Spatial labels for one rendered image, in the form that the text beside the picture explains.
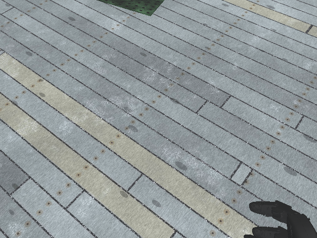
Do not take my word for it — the right robot hand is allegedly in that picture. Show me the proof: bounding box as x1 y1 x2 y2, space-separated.
244 200 317 238

